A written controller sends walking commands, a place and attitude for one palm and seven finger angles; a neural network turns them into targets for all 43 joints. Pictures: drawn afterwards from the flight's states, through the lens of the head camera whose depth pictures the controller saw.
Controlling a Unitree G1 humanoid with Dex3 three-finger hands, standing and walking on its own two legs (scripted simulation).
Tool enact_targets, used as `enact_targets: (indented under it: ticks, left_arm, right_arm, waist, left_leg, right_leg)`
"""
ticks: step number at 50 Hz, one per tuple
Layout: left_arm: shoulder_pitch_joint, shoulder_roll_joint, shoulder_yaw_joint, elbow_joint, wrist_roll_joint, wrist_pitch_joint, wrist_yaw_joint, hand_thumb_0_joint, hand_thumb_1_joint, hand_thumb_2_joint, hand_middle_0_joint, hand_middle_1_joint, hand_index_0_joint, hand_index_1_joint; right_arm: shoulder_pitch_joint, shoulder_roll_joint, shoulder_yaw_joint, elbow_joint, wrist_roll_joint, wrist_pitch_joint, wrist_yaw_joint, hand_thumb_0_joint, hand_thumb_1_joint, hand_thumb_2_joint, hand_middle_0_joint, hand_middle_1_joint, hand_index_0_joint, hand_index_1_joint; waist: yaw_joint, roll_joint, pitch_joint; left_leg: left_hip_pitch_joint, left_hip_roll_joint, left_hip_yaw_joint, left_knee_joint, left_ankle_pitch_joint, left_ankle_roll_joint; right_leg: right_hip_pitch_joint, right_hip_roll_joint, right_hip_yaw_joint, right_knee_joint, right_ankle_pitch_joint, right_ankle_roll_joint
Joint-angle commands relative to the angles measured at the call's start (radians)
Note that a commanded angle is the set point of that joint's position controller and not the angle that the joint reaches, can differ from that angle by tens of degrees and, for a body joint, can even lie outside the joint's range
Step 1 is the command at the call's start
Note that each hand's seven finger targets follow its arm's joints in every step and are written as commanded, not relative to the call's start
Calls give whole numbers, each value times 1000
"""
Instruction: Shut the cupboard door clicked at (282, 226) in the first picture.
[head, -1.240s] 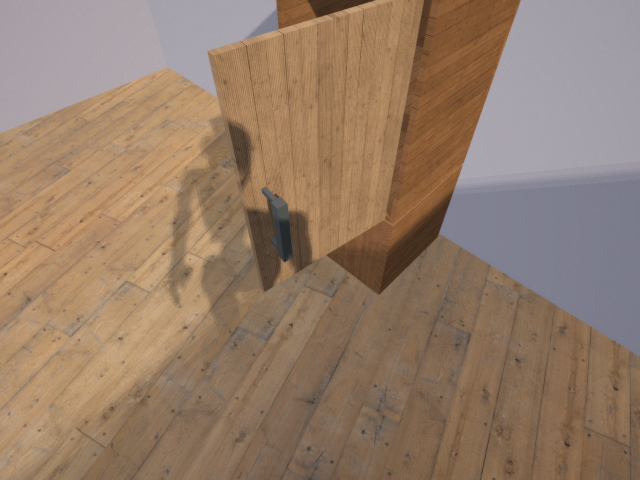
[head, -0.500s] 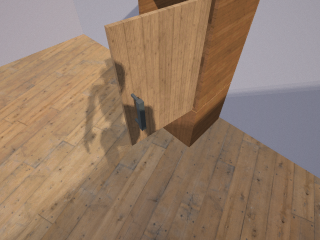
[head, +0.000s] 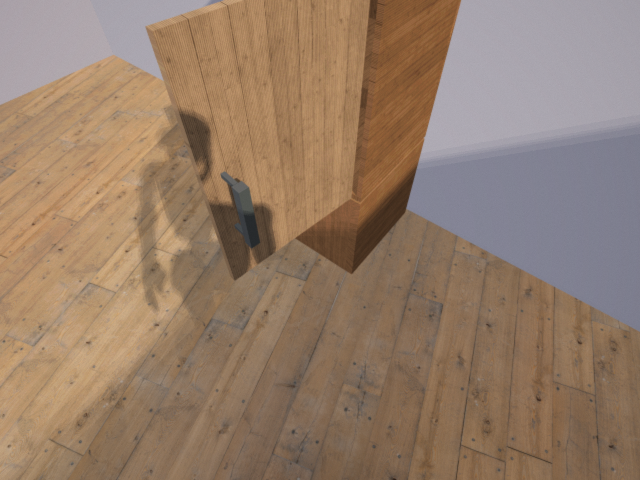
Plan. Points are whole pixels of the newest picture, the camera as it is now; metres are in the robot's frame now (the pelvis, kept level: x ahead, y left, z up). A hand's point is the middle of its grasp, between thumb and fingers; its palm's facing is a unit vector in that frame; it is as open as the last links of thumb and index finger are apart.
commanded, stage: walk to a spot facing it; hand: left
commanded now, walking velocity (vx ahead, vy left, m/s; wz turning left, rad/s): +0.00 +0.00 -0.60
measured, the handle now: (240, 210) +0.58 +0.20 -0.09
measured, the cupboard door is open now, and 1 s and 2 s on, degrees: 81 81 81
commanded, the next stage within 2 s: none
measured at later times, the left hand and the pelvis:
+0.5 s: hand out of the picture +0.06 +0.15 -0.15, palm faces -0.18 -0.95 -0.27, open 7.4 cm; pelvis -0.02 -0.04 +0.01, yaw -15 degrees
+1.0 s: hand (265, 462) +0.17 +0.09 -0.17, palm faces -0.52 -0.81 -0.29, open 7.4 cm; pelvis -0.03 -0.05 -0.01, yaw -32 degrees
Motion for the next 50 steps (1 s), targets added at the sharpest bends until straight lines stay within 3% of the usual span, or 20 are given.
enact_targets:
  ticks: [1,5,6,7,9,13,24,28,29,30,31,32,36,39,41,42,43,44,46,50]
  left_arm:
    - [-21,106,50,-131,6,-2,-6,0,900,900,-200,-300,-200,-300]
    - [129,87,67,-114,10,-8,-18,0,900,900,-200,-300,-200,-300]
    - [171,162,84,-108,22,-21,-11,0,900,900,-200,-300,-200,-300]
    - [167,246,95,-119,22,-26,2,0,900,900,-200,-300,-200,-300]
    - [81,202,94,-153,18,-26,20,0,900,900,-200,-300,-200,-300]
    - [61,147,83,-164,15,-44,32,0,900,900,-200,-300,-200,-300]
    - [105,174,99,-168,20,-32,23,0,900,900,-200,-300,-200,-300]
    - [46,172,95,-183,18,-27,18,0,900,900,-200,-300,-200,-300]
    - [14,164,91,-192,11,-25,18,0,900,900,-200,-300,-200,-300]
    - [10,125,81,-210,1,-23,10,0,900,900,-200,-300,-200,-300]
    - [7,93,71,-238,-5,-24,-10,0,900,900,-200,-300,-200,-300]
    - [-30,140,86,-267,12,-30,-22,0,900,900,-200,-300,-200,-300]
    - [-34,94,73,-246,9,-20,-41,0,900,900,-200,-300,-200,-300]
    - [-54,81,59,-251,8,-27,-48,0,900,900,-200,-300,-200,-300]
    - [4,98,67,-230,5,-33,-50,0,900,900,-200,-300,-200,-300]
    - [79,144,77,-211,7,-39,-46,0,900,900,-200,-300,-200,-300]
    - [134,268,101,-202,19,-48,-26,0,900,900,-200,-300,-200,-300]
    - [195,320,108,-183,8,-46,-12,0,900,900,-200,-300,-200,-300]
    - [50,267,102,-220,21,-25,4,0,900,900,-200,-300,-200,-300]
    - [-59,227,86,-251,23,-24,7,0,900,900,-200,-300,-200,-300]
  right_arm:
    - [63,-206,-58,-63,-10,-20,-15,0,-900,-900,200,300,200,300]
    - [-33,-204,-65,-108,-9,-16,-13,0,-900,-900,200,300,200,300]
    - [-40,-159,-65,-127,5,-7,-10,0,-900,-900,200,300,200,300]
    - [-55,-104,-58,-160,14,-2,-1,0,-900,-900,200,300,200,300]
    - [-57,-115,-64,-145,12,11,0,0,-900,-900,200,300,200,300]
    - [-28,-73,-51,-138,11,4,6,0,-900,-900,200,300,200,300]
    - [-86,-71,-50,-186,25,-4,0,0,-900,-900,200,300,200,300]
    - [-8,-83,-51,-176,30,-12,-3,0,-900,-900,200,300,200,300]
    - [53,-98,-53,-161,29,-21,-8,0,-900,-900,200,300,200,300]
    - [81,-161,-63,-155,19,-29,-14,0,-900,-900,200,300,200,300]
    - [61,-252,-78,-181,0,-30,-17,0,-900,-900,200,300,200,300]
    - [28,-261,-76,-208,-3,-26,-25,0,-900,-900,200,300,200,300]
    - [-21,-185,-56,-215,-18,-37,-17,0,-900,-900,200,300,200,300]
    - [48,-221,-71,-200,-16,-28,-9,0,-900,-900,200,300,200,300]
    - [46,-237,-76,-201,-7,-23,-2,0,-900,-900,200,300,200,300]
    - [34,-226,-76,-216,0,-21,3,0,-900,-900,200,300,200,300]
    - [36,-147,-62,-252,13,-20,11,0,-900,-900,200,300,200,300]
    - [-15,-140,-47,-277,22,-14,1,0,-900,-900,200,300,200,300]
    - [-19,-137,-46,-253,18,-6,0,0,-900,-900,200,300,200,300]
    - [75,-88,-34,-202,16,-8,18,0,-900,-900,200,300,200,300]
  waist:
    - [-10,212,-64]
    - [74,86,-92]
    - [87,-162,-75]
    - [84,-344,-33]
    - [39,-158,-26]
    - [16,-68,-143]
    - [46,-111,-165]
    - [1,-118,-169]
    - [-32,-96,-194]
    - [-43,61,-180]
    - [-34,319,-133]
    - [-24,215,-96]
    - [17,221,-127]
    - [-24,227,-140]
    - [8,210,-134]
    - [45,120,-154]
    - [59,-200,-193]
    - [108,-266,-201]
    - [46,-256,-136]
    - [-22,-143,-166]
  left_leg:
    - [60,381,-275,-173,379,218]
    - [-88,260,-82,67,309,104]
    - [-209,108,12,300,30,17]
    - [-344,-31,1,555,-363,-29]
    - [-363,10,-160,729,-274,-19]
    - [-323,10,-146,614,-163,-41]
    - [-242,-43,-161,307,-184,-26]
    - [-63,-53,-170,58,-91,-12]
    - [96,-26,-169,-80,-7,-1]
    - [240,119,-314,-195,-43,53]
    - [245,386,-568,-275,-8,167]
    - [55,482,-567,-265,77,244]
    - [89,254,-197,-61,613,151]
    - [86,230,-123,31,651,101]
    - [4,210,-90,122,571,58]
    - [-105,173,-46,251,426,15]
    - [-346,39,47,499,-1,-53]
    - [-375,20,-65,654,-425,-54]
    - [-364,52,-135,702,-340,-37]
    - [-151,16,-70,389,-184,-42]
  right_leg:
    - [-167,-87,-34,386,-268,40]
    - [72,-109,-89,64,-9,37]
    - [115,-234,143,-173,220,-4]
    - [69,-455,467,-287,402,-128]
    - [-3,-399,448,-257,244,-202]
    - [120,-307,310,-177,463,-156]
    - [166,-257,435,-185,440,-143]
    - [37,-207,445,-162,351,-83]
    - [-67,-175,407,-128,275,-41]
    - [-260,-67,303,-37,62,15]
    - [-421,34,87,223,-260,74]
    - [-373,-38,1,453,-292,106]
    - [-315,-94,-72,468,-214,113]
    - [-152,-52,-179,217,-140,90]
    - [4,-38,-205,48,25,73]
    - [159,-89,-143,-50,252,49]
    - [329,-356,250,-128,598,-60]
    - [248,-517,394,-157,736,-197]
    - [54,-400,364,-165,336,-194]
    - [-74,-300,255,-141,243,-130]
